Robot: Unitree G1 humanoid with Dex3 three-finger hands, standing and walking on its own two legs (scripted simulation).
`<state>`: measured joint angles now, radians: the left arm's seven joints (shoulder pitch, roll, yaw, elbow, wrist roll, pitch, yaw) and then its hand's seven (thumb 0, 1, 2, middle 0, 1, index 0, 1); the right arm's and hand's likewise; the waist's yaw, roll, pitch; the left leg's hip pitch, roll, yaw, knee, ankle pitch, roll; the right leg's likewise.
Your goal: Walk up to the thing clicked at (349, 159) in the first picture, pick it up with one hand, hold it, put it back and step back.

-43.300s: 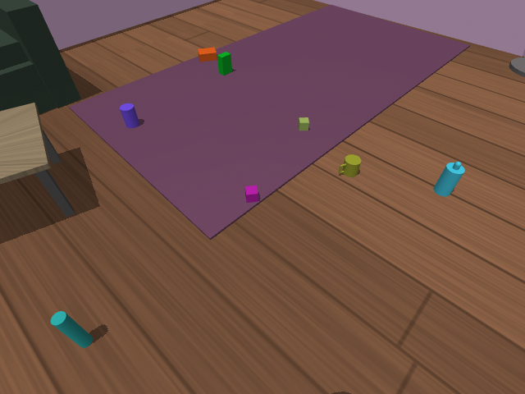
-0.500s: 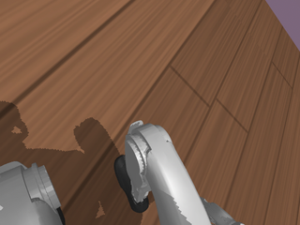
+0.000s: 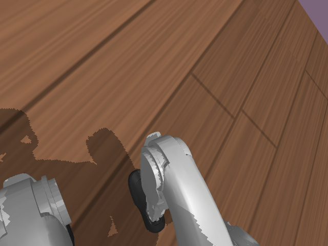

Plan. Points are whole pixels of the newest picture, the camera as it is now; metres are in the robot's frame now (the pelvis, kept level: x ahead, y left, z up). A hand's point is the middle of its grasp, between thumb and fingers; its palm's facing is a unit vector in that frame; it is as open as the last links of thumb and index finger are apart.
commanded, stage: settle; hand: left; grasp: from above
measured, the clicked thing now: out of the picture +0.46 +0.34 -0.25
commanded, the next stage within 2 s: lift in 0.66 s
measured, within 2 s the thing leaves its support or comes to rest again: neither
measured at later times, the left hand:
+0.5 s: hand out of the picture +0.45 +0.36 -0.12, palm faces -0.45 -0.11 -0.89, open 11.3 cm
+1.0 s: hand out of the picture +0.44 +0.36 -0.06, palm faces -0.44 -0.13 -0.89, open 11.3 cm
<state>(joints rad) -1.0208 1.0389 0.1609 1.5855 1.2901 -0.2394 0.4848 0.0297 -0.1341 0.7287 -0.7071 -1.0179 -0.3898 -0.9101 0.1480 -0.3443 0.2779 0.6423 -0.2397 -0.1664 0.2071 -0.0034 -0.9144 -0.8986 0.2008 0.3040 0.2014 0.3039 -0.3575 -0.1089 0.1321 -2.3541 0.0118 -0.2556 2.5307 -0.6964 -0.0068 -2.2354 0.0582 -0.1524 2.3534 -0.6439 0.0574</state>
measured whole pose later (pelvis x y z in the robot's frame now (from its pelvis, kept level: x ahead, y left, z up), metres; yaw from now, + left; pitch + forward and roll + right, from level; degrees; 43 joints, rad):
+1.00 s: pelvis -0.01 +0.00 +0.06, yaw +7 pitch +34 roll -9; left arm -0.93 0.79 0.07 1.20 1.15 -0.16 0.12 0.02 -0.12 0.69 -0.82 -0.95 -0.45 -0.83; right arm 0.22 -0.29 0.09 0.65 -0.08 0.03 0.12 0.00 -0.93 -0.90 0.20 0.30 0.20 0.30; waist -0.23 0.03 -0.07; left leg -2.25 0.01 -0.13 2.28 -0.64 0.01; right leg -2.16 0.01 -0.06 2.19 -0.64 0.05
